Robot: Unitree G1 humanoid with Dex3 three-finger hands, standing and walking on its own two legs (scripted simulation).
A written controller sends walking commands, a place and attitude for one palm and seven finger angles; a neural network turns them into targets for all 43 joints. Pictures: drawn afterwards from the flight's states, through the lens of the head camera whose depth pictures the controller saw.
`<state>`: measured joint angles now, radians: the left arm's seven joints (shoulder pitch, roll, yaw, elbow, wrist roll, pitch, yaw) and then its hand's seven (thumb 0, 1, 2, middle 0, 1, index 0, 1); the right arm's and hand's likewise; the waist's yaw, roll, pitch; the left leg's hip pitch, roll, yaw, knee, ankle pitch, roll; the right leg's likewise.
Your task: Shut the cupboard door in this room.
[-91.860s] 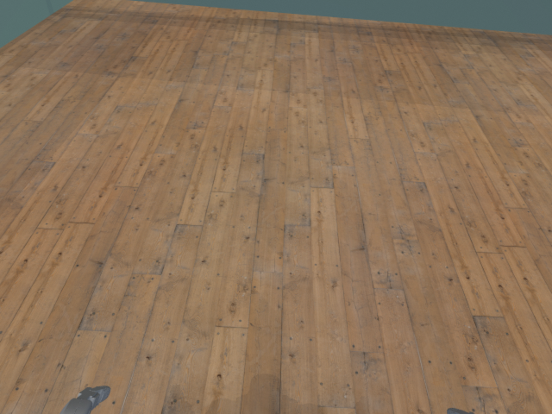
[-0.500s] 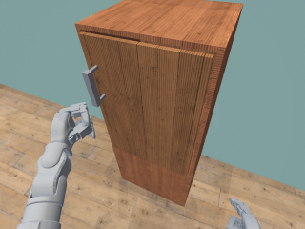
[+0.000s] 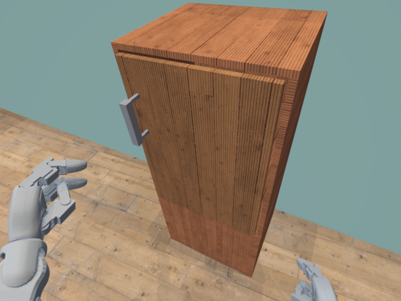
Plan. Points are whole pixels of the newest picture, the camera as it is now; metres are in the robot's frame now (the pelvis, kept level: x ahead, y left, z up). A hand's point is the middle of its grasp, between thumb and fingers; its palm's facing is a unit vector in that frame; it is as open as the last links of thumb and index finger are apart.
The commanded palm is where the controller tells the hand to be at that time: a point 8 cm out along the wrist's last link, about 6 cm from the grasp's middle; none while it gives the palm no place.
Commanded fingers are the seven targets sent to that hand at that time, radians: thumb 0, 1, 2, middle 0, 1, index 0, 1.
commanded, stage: draw the hand back to the body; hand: left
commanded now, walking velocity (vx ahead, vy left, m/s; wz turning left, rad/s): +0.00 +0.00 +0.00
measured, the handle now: (136, 119) +0.55 +0.24 +0.08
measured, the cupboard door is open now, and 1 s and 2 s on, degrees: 0 0 0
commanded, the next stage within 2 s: step back with the hand held close in 0.56 s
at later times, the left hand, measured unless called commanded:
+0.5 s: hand (52, 216) +0.20 +0.26 +0.15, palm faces +0.46 -0.80 -0.39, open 7.3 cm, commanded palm +0.15 +0.30 +0.17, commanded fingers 0.00 0.90 0.90 -0.20 -0.30 -0.20 -0.30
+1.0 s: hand (39, 218) +0.19 +0.28 +0.15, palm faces +0.36 -0.79 -0.50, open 7.4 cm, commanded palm +0.14 +0.32 +0.17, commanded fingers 0.00 0.90 0.90 -0.20 -0.30 -0.20 -0.30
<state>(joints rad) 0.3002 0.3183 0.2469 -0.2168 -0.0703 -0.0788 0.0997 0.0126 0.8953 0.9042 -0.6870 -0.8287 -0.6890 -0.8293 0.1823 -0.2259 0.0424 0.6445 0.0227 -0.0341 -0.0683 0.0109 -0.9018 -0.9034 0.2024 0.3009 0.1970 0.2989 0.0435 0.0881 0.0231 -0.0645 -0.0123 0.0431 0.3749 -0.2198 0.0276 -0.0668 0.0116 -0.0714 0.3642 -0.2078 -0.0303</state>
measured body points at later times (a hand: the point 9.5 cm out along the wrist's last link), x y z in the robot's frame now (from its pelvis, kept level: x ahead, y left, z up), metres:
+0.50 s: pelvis +0.01 +0.00 +0.00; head -0.01 -0.03 +0.45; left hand +0.17 +0.30 +0.17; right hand +0.20 -0.22 -0.09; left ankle +0.00 +0.10 -0.75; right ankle +0.00 -0.10 -0.75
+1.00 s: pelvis -0.01 +0.03 -0.01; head +0.00 +0.01 +0.44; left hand +0.17 +0.32 +0.18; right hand +0.17 -0.23 -0.09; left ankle +0.00 +0.10 -0.75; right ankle +0.00 -0.10 -0.75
